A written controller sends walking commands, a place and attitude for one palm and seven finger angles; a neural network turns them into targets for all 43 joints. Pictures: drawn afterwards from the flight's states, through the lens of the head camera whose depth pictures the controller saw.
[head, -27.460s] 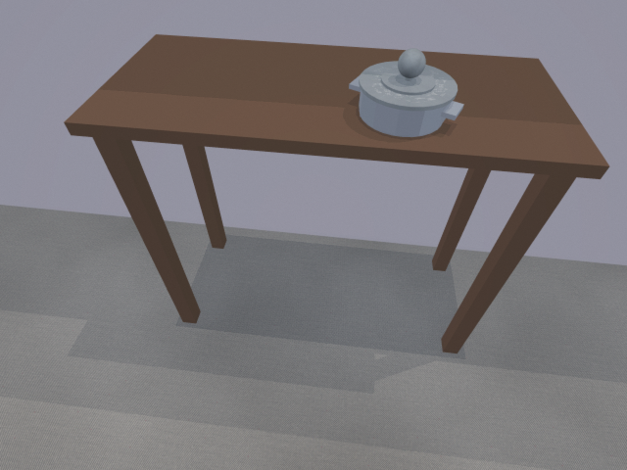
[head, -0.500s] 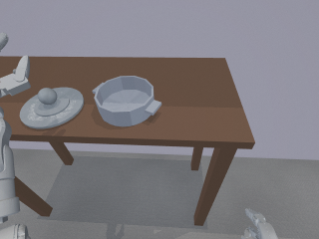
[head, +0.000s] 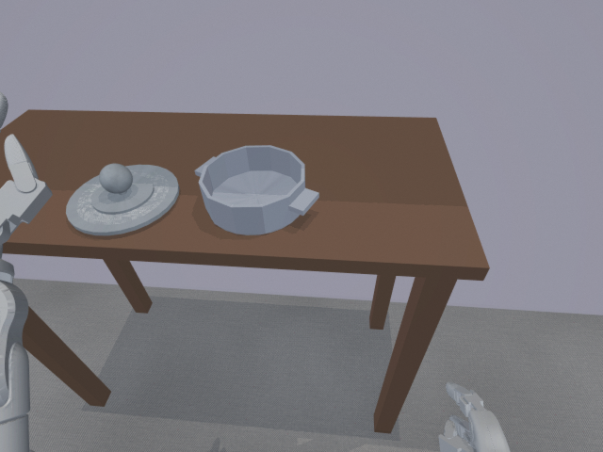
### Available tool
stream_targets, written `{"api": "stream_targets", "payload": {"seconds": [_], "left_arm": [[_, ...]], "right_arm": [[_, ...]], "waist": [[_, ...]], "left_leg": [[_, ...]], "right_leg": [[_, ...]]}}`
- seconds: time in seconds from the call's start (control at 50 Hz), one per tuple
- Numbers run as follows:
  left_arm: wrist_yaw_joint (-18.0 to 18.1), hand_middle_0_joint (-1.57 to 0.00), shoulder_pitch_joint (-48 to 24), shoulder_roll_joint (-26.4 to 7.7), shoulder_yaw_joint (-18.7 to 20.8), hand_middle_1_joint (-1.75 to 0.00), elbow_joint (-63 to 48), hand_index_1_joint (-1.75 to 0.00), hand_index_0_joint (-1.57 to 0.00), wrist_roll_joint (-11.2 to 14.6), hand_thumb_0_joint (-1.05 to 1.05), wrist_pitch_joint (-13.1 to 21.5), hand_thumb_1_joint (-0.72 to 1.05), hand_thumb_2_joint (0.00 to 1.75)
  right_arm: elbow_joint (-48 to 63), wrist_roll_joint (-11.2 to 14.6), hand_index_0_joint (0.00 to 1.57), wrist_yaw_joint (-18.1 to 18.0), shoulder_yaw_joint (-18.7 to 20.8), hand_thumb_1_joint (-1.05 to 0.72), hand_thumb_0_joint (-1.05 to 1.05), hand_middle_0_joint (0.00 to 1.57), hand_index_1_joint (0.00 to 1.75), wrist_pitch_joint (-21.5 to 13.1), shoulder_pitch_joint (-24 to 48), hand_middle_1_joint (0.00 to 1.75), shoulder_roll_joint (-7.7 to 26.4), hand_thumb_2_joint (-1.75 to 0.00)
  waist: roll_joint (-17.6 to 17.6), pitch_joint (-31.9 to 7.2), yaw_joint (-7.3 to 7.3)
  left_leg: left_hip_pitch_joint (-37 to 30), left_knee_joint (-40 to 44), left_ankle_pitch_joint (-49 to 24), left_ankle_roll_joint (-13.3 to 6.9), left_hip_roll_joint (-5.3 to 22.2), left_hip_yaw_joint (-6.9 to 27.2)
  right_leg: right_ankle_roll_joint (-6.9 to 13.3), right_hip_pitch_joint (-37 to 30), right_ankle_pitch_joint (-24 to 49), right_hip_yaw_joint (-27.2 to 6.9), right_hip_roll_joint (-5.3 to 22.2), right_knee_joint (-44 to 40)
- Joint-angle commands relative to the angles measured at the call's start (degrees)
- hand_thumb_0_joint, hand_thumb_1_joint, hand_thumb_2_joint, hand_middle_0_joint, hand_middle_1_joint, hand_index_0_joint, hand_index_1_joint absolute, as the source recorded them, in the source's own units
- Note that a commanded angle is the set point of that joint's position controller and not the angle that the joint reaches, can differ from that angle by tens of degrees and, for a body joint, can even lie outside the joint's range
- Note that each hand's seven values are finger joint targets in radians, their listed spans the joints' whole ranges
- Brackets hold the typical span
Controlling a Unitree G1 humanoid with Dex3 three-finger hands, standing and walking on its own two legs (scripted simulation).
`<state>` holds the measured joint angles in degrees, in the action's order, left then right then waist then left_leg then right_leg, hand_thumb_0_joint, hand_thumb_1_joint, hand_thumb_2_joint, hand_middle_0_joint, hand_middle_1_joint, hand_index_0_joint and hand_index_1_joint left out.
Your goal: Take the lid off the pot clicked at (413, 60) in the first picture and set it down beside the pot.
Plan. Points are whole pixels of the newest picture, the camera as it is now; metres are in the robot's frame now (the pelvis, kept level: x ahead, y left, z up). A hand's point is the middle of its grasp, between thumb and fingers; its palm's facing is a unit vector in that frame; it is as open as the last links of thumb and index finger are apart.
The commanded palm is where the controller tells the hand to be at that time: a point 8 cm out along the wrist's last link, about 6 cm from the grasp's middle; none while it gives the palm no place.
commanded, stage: draw the hand back to the body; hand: left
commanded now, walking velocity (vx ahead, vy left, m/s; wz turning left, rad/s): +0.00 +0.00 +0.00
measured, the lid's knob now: (116, 178) +0.49 +0.39 +0.11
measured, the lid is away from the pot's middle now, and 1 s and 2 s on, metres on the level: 0.24 0.24 0.24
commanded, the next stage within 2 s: step back with the hand held close in 0.58 s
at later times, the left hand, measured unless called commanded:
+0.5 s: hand out of the picture +0.17 +0.26 +0.27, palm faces +0.48 -0.83 -0.29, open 7.4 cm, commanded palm +0.12 +0.30 +0.27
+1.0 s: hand out of the picture +0.18 +0.28 +0.25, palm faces +0.41 -0.79 -0.45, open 7.4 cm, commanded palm +0.11 +0.33 +0.27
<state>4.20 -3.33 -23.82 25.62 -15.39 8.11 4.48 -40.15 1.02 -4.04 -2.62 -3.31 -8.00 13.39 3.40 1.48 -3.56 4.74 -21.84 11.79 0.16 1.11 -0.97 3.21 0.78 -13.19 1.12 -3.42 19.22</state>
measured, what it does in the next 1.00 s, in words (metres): shifts its weight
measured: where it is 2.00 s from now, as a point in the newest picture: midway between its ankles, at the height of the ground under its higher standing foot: outside the picture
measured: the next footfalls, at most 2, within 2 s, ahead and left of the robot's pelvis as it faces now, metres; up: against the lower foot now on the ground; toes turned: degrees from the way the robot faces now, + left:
right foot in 1.76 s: -0.19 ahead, -0.08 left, +0.00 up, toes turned -2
left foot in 1.98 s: -0.16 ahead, +0.19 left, +0.00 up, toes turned +0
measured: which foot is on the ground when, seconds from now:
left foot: down 0.00-1.00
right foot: down 0.00-1.00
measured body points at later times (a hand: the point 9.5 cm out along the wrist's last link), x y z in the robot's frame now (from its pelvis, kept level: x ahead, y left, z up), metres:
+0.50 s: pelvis -0.01 +0.02 +0.00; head -0.05 +0.01 +0.45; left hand +0.14 +0.30 +0.28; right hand +0.19 -0.18 -0.08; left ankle +0.01 +0.12 -0.75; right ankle -0.02 -0.08 -0.75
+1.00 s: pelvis -0.03 +0.05 -0.01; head -0.02 +0.06 +0.44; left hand +0.15 +0.32 +0.27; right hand +0.15 -0.19 -0.08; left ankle +0.01 +0.12 -0.75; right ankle -0.02 -0.08 -0.75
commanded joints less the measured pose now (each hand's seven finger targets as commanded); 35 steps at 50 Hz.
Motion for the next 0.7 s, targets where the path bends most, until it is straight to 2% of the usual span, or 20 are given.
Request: {"api": "stream_targets", "payload": {"seconds": [0.0,0.04,0.08,0.14,0.22,0.26,0.34,0.36,0.38,0.4,0.44,0.5,0.54,0.56,0.62,0.66,0.68], "left_arm": [[0.6,-0.2,-12.0,-12.3,3.7,-0.3,-15.1,-0.3,-0.2,0.0,0.0,3.6,0.9,0.9],[0.7,-0.2,-9.9,-13.1,5.2,-0.3,-15.0,-0.3,-0.2,0.2,0.0,3.9,0.9,0.9],[0.7,-0.2,-6.0,-13.3,6.5,-0.3,-17.5,-0.3,-0.2,0.3,0.0,4.3,0.9,0.9],[0.4,-0.2,-4.8,-11.5,4.4,-0.3,-23.7,-0.3,-0.2,-0.1,0.0,5.1,0.9,0.9],[0.5,-0.2,2.4,-10.7,5.4,-0.3,-21.7,-0.3,-0.2,0.1,0.0,4.6,0.9,0.9],[0.4,-0.2,2.6,-10.4,5.3,-0.3,-24.3,-0.3,-0.2,0.1,0.0,4.9,0.9,0.9],[0.1,-0.2,8.1,-9.3,4.7,-0.3,-28.2,-0.3,-0.2,0.0,0.0,5.2,0.9,0.9],[0.1,-0.2,9.1,-8.4,3.9,-0.3,-28.9,-0.3,-0.2,-0.2,0.0,5.1,0.9,0.9],[0.1,-0.2,10.6,-8.9,4.6,-0.3,-31.0,-0.3,-0.2,-0.2,0.0,5.2,0.9,0.9],[0.1,-0.2,11.1,-8.6,4.1,-0.3,-32.8,-0.3,-0.2,-0.5,0.0,5.3,0.9,0.9],[0.7,-0.2,8.9,-10.3,5.7,-0.3,-33.6,-0.3,-0.2,-0.7,0.0,5.4,0.9,0.9],[1.2,-0.2,8.1,-9.6,6.0,-0.3,-28.1,-0.3,-0.2,-0.4,0.0,4.7,0.9,0.9],[1.0,-0.2,8.5,-8.0,4.2,-0.3,-28.1,-0.3,-0.2,-0.6,0.0,4.7,0.9,0.9],[0.8,-0.2,8.2,-6.4,2.4,-0.3,-28.0,-0.3,-0.2,-0.7,0.0,4.5,0.9,0.9],[0.6,-0.2,10.1,-6.6,2.1,-0.3,-31.2,-0.3,-0.2,-0.9,0.0,4.7,0.9,0.9],[1.0,-0.2,10.6,-9.0,4.7,-0.3,-32.2,-0.3,-0.2,-0.9,0.0,5.0,0.9,0.9],[2.2,-0.2,0.7,-19.9,13.6,-0.3,-37.6,-0.3,-0.2,-2.6,0.0,7.9,0.9,0.9]], "right_arm": [[9.4,0.0,0.2,-0.5,2.5,-0.9,0.0,0.2,0.3,-4.0,10.0,0.3,5.8,-0.9],[9.2,-0.1,0.2,-0.7,2.5,-0.9,0.0,0.2,0.3,-4.3,10.0,0.3,5.8,-0.9],[9.4,-0.3,0.2,-0.6,2.7,-0.9,0.0,0.2,0.3,-4.4,10.1,0.3,5.6,-0.9],[9.9,-0.5,0.2,-0.3,2.6,-0.9,0.0,0.2,0.3,-5.0,10.7,0.3,5.3,-0.9],[9.6,-0.6,0.2,-0.1,2.6,-0.9,0.0,0.2,0.3,-5.1,9.8,0.3,5.1,-0.9],[9.6,-0.8,0.2,-0.1,2.7,-0.9,0.0,0.2,0.3,-5.3,9.9,0.3,5.1,-0.9],[10.0,-1.0,0.2,0.2,2.7,-0.9,0.0,0.2,0.3,-5.8,9.9,0.3,4.8,-0.9],[10.1,-1.1,0.2,0.2,2.6,-0.9,0.0,0.2,0.3,-5.8,9.8,0.3,4.7,-0.9],[10.4,-1.1,0.2,0.4,2.8,-0.9,0.0,0.2,0.3,-5.9,9.7,0.3,4.7,-0.9],[10.4,-1.2,0.2,0.4,2.7,-0.9,0.0,0.2,0.3,-6.1,9.7,0.3,4.6,-0.9],[10.0,-1.2,0.2,0.3,2.7,-0.9,0.0,0.2,0.3,-6.4,9.6,0.3,4.7,-0.9],[9.1,-1.0,0.2,-0.2,2.6,-0.9,0.0,0.2,0.3,-6.3,8.9,0.3,4.3,-0.9],[9.4,-1.0,0.2,-0.2,2.4,-0.9,0.0,0.2,0.3,-6.3,9.2,0.3,4.4,-0.9],[9.5,-1.0,0.2,-0.1,2.3,-0.9,0.0,0.2,0.3,-6.2,9.3,0.3,4.3,-0.9],[10.1,-1.0,0.2,0.3,2.2,-0.9,0.0,0.2,0.3,-6.5,9.7,0.3,4.3,-0.9],[10.0,-1.4,0.2,0.2,2.5,-0.9,0.0,0.2,0.3,-6.7,9.5,0.3,4.4,-0.9],[13.2,-0.5,0.2,0.5,2.6,-0.9,0.0,0.2,0.3,-5.3,8.7,0.3,6.6,-0.9]], "waist": [[0.2,-8.2,0.32],[-0.7,-6.5,0.12],[-0.5,-7.8,-0.51],[2.6,-8.5,-0.27],[-0.8,-5.4,-0.32],[-1.2,-4.8,-0.22],[1.2,-4.9,-0.55],[0.9,-4.2,-0.47],[0.9,-5.2,-0.67],[1.9,-5.6,-0.64],[2.0,-5.8,-0.42],[-1.2,-2.1,0.08],[1.4,-1.1,0.14],[1.0,-0.4,0.31],[1.7,-2.7,-0.3],[1.1,-4.7,-0.92],[-0.7,-1.4,1.17]], "left_leg": [[-5.9,1.5,-10.2,-3.1,-0.1,-0.8],[-5.2,1.9,-8.6,-3.1,0.1,-0.4],[-5.3,1.9,-9.2,-3.1,0.1,-0.3],[-6.1,1.9,-9.1,-2.7,0.1,-0.1],[-4.7,2.4,-7.5,-2.7,0.4,0.3],[-4.3,2.3,-7.0,-2.6,0.5,0.4],[-4.6,2.3,-6.4,-2.4,0.6,0.7],[-4.1,2.5,-6.4,-2.3,0.5,0.9],[-4.4,2.3,-6.8,-2.3,0.7,1.0],[-4.5,2.0,-7.4,-2.2,0.6,0.9],[-4.3,1.9,-7.3,-2.1,0.6,1.3],[-3.3,2.5,-4.1,-2.1,0.9,1.5],[-3.4,2.8,-3.1,-2.0,0.8,1.7],[-3.2,3.5,-2.2,-1.9,0.9,2.1],[-3.9,3.5,-3.7,-2.0,0.8,2.5],[-3.7,3.1,-4.4,-2.0,0.9,2.6],[1.4,0.0,1.0,-3.4,1.5,4.1]], "right_leg": [[-1.9,4.4,13.4,-1.1,3.1,-3.8],[-1.9,5.0,11.1,-0.9,3.0,-4.3],[-1.7,3.8,11.7,-0.9,3.1,-3.9],[-1.6,4.0,11.1,-1.0,3.2,-3.8],[-1.5,5.0,8.8,-0.4,2.9,-4.4],[-1.6,5.3,8.3,-0.5,3.0,-4.6],[-1.4,5.8,7.3,-0.6,3.1,-4.5],[-1.3,5.7,7.2,-0.4,3.0,-4.5],[-1.3,5.3,7.7,-0.4,3.1,-4.2],[-1.2,5.2,8.4,-0.5,3.1,-4.0],[-1.1,5.4,8.3,-0.5,3.0,-4.0],[-1.2,7.4,4.6,-0.2,3.1,-5.0],[-1.0,8.0,3.3,-0.2,3.0,-5.3],[-1.1,8.2,2.3,0.2,3.0,-5.2],[-0.9,6.6,4.0,0.0,2.8,-4.2],[-0.9,5.4,4.8,-0.2,3.1,-4.0],[-1.3,11.7,5.1,-7.4,6.3,-6.6]]}}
